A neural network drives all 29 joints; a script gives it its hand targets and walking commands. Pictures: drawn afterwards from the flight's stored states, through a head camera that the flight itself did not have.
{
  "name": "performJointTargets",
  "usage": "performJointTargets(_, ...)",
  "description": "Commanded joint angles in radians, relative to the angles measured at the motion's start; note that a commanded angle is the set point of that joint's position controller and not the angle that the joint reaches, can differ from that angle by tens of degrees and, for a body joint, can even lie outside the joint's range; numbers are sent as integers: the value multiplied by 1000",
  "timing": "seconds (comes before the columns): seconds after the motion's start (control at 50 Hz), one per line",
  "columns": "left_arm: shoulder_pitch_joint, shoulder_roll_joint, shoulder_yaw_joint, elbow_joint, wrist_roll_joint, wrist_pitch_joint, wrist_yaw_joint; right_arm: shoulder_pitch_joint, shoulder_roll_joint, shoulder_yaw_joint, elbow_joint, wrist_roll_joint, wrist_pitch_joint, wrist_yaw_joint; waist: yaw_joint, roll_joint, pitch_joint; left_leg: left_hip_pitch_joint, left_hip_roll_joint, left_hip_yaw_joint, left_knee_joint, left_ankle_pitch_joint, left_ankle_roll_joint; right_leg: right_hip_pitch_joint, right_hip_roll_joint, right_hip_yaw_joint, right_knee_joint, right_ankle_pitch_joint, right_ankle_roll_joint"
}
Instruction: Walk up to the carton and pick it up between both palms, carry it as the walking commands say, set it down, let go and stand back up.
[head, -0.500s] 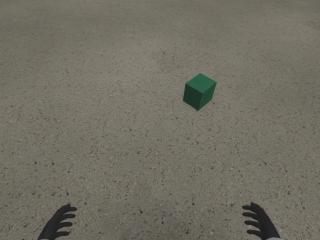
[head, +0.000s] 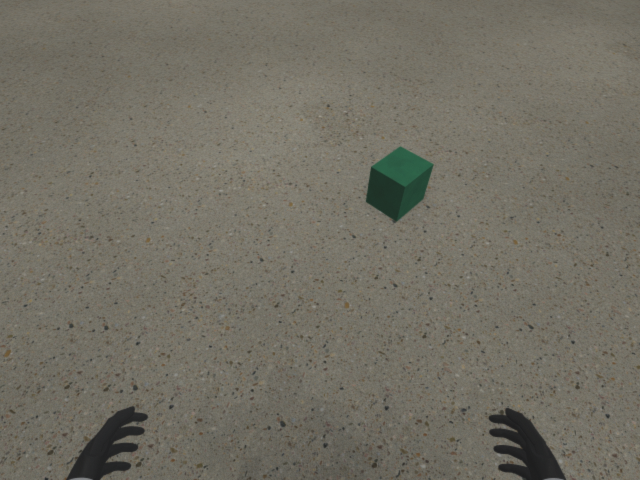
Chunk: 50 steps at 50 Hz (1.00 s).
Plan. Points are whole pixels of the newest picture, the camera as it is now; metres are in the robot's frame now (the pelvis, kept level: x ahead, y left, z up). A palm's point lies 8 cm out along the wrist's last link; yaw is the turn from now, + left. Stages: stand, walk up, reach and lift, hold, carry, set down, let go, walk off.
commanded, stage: stand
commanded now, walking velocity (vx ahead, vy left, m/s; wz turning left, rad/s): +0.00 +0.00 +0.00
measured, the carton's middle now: (398, 183) +1.33 -0.37 -0.65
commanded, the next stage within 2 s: walk up in 0.42 s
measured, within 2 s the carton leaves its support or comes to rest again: neither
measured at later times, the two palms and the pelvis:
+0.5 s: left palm out of the picture +0.15 +0.28 -0.06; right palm out of the picture +0.14 -0.27 -0.08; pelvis -0.01 +0.00 +0.00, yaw +0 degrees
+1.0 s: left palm (150, 416) +0.21 +0.22 -0.05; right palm out of the picture +0.12 -0.41 -0.07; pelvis +0.04 -0.07 -0.01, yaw -4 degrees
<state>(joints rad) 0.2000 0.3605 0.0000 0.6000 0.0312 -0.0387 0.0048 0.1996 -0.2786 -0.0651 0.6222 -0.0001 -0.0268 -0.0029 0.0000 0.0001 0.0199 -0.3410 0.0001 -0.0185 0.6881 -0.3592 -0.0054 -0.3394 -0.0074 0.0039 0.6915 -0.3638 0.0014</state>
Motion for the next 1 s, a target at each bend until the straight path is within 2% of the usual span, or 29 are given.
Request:
performJointTargets(0.0,-28,176,62,-18,-10,-32,-5,-68,-264,-44,-12,-27,-35,-4,2,28,-102,23,82,-108,-95,222,88,61,-79,72,-81,222,-71)
performJointTargets(0.08,-30,192,70,-10,-7,-34,2,-61,-258,-42,-2,-28,-38,-1,-5,3,-105,43,73,-92,-84,223,84,51,-89,94,-95,224,-76)
performJointTargets(0.14,-29,197,68,-13,-12,-33,2,-49,-264,-39,0,-27,-36,-3,-6,39,-106,39,75,-93,-80,250,85,58,-84,85,-84,253,-74)
performJointTargets(0.18,-30,188,65,-4,-11,-36,4,-57,-247,-33,4,-28,-38,-3,-4,10,-106,39,84,-105,-87,259,89,67,-80,84,-86,252,-72)
performJointTargets(0.26,-39,185,66,-7,-11,-36,4,-57,-260,-37,6,-28,-39,-3,-10,37,-126,65,77,-100,-90,257,84,58,-88,88,-85,250,-76)
performJointTargets(0.28,-42,176,63,-12,-13,-36,2,-65,-268,-41,11,-26,-38,-3,-1,21,-115,52,80,-104,-93,267,86,65,-83,83,-88,244,-73)
performJointTargets(0.36,-36,196,68,-1,-10,-32,-1,-80,-268,-41,16,-27,-36,-1,6,32,-111,33,82,-103,-105,212,84,78,-82,79,-101,221,-69)
performJointTargets(0.38,-39,191,71,-3,-9,-34,0,-65,-261,-38,15,-23,-36,-2,-6,16,-106,30,83,-107,-107,199,86,75,-84,91,-104,221,-73)
performJointTargets(0.44,-42,189,68,-2,-5,-36,2,-61,-263,-37,25,-27,-36,-3,-6,13,-91,23,78,-105,-106,201,85,70,-84,96,-106,221,-78)
performJointTargets(0.48,-28,191,66,5,-9,-35,-1,-64,-267,-38,22,-27,-36,1,-7,33,-101,40,77,-105,-103,175,86,53,-84,97,-108,185,-75)
performJointTargets(0.56,-34,191,61,7,-8,-35,3,-53,-268,-39,39,-26,-36,-1,-8,-2,-75,26,73,-115,-112,163,84,51,-88,101,-120,179,-78)
performJointTargets(0.58,-22,193,62,4,-11,-34,3,-60,-267,-37,33,-26,-36,0,-7,16,-75,30,75,-115,-113,164,85,53,-87,99,-121,178,-76)
performJointTargets(0.6,54,259,107,-22,15,-34,-44,36,-366,-75,27,-36,-68,26,-7,-18,-152,121,96,-147,-109,-285,139,-60,-61,186,-73,-244,-131)
performJointTargets(0.62,18,254,111,-29,17,-28,-60,71,-402,-90,42,-42,-82,29,-46,8,-60,193,137,-248,-182,-485,162,-282,-51,188,-12,-379,-126)
performJointTargets(0.64,-28,227,107,-52,15,-25,-70,144,-433,-108,58,-47,-90,30,-89,148,-22,311,235,-387,-334,-628,207,-466,-20,79,143,-304,-90)
performJointTargets(0.66,-62,223,107,-58,24,-21,-73,171,-458,-121,73,-43,-95,27,-103,211,42,333,362,-528,-455,-666,253,-566,-24,16,310,-156,-54)
performJointTargets(0.68,-63,257,113,-58,26,-22,-73,160,-468,-127,64,-40,-97,24,-97,119,69,294,398,-550,-471,-595,270,-569,-57,87,332,-98,-44)
performJointTargets(0.72,-52,257,110,-64,30,-41,-87,127,-451,-121,37,-50,-104,18,-88,76,29,317,380,-435,-417,-395,292,-486,-78,75,234,-105,-42)
performJointTargets(0.74,-53,250,106,-59,22,-50,-91,125,-428,-118,34,-56,-104,22,-86,70,-11,317,336,-350,-392,-279,274,-420,-67,49,162,-122,-40)
performJointTargets(0.78,-9,219,102,-46,0,-57,-102,82,-420,-110,23,-56,-100,28,-47,144,-60,264,299,-217,-346,-39,243,-282,-56,7,62,-65,-37)
performJointTargets(0.8,17,214,100,-37,-3,-57,-106,48,-422,-107,8,-54,-98,35,-23,175,-78,210,279,-163,-316,-27,228,-199,-37,-27,22,-36,-44)
performJointTargets(0.82,70,219,102,-18,-11,-57,-109,-6,-416,-102,-8,-50,-91,38,19,189,-96,105,235,-86,-272,-52,194,-54,-20,-60,-54,44,-49)
performJointTargets(0.84,134,236,113,12,-3,-58,-105,-47,-386,-92,-21,-45,-88,42,68,134,-88,-76,185,-14,-193,-138,148,139,14,-91,-71,102,-52)
performJointTargets(0.86,233,268,129,50,1,-55,-99,-38,-351,-76,-24,-52,-83,43,107,30,-90,-238,127,39,-48,-280,124,297,41,-62,-82,43,-53)
performJointTargets(0.88,335,331,151,70,8,-57,-82,-19,-297,-62,-24,-51,-77,44,158,-200,-66,-386,39,129,276,-253,85,383,-78,176,-232,-162,-82)
performJointTargets(0.9,354,385,154,42,12,-62,-70,-10,-267,-45,-41,-45,-72,37,148,-269,-20,-511,-14,68,495,-238,57,321,-271,614,-422,-466,-178)
performJointTargets(0.92,226,415,148,-2,6,-59,-71,14,-347,-69,-28,-43,-65,32,50,-148,52,-446,41,-13,543,-180,65,170,-347,714,-506,-601,-234)
performJointTargets(0.94,162,403,139,-23,-4,-60,-70,7,-385,-88,-11,-40,-62,39,24,-70,98,-391,54,-11,515,-114,73,99,-308,624,-490,-526,-214)
performJointTargets(0.98,146,391,139,-8,-8,-68,-63,75,-379,-98,22,-25,-57,56,8,-97,58,-284,76,-8,372,-51,67,49,-225,475,-471,-342,-172)
